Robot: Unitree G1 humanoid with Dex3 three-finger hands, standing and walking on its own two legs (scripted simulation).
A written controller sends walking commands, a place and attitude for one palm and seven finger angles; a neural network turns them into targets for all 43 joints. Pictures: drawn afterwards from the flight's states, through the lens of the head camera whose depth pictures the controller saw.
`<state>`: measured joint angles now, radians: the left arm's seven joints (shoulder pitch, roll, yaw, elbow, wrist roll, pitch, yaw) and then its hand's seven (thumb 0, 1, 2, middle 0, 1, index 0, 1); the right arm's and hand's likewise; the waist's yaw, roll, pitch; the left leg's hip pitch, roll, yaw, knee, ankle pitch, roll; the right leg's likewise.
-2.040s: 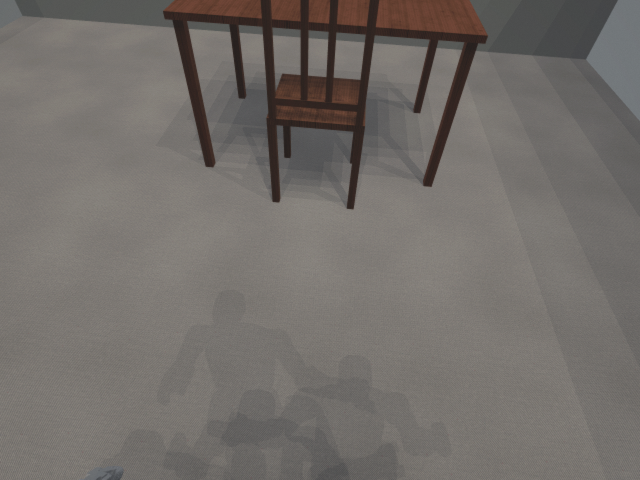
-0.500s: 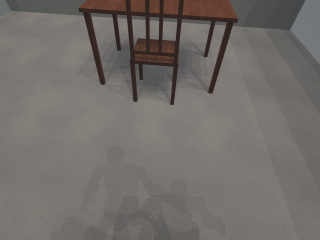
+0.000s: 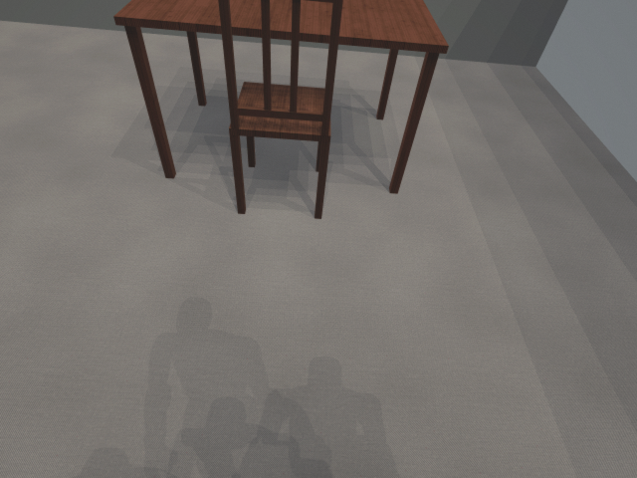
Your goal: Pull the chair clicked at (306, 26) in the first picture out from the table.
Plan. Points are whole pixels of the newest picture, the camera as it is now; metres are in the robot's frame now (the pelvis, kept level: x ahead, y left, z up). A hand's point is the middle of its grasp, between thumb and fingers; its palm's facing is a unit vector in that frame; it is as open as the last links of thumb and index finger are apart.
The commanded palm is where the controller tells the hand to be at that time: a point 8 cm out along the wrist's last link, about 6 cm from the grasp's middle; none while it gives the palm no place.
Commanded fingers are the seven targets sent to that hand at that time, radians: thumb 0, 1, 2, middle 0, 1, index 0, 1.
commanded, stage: walk to a spot facing it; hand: left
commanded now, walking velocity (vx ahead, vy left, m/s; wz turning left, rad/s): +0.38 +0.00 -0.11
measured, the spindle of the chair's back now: (266, 58) +1.33 +0.22 -0.06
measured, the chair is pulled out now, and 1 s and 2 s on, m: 0.00 0.00 0.00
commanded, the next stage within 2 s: turn to face it in 1.06 s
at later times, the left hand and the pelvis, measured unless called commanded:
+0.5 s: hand (229, 406) +0.26 +0.14 -0.17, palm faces +0.00 -0.98 -0.20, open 7.2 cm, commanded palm none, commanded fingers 0.00 0.90 0.90 -0.20 -0.30 -0.20 -0.30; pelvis +0.19 -0.04 +0.00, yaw -1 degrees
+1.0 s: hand (227, 311) +0.43 +0.18 -0.16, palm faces -0.01 -0.99 -0.15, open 7.4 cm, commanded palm none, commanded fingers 0.00 0.90 0.90 -0.20 -0.30 -0.20 -0.30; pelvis +0.41 +0.00 +0.01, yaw -4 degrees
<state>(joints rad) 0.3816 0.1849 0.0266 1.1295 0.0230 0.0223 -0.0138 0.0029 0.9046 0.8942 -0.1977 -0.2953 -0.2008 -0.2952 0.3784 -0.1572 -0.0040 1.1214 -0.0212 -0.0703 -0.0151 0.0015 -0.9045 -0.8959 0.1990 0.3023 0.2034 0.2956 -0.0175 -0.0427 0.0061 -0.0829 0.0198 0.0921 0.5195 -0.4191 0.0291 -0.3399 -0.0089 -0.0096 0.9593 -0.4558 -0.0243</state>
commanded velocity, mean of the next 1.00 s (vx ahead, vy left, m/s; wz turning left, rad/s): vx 0.37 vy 0.00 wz -0.12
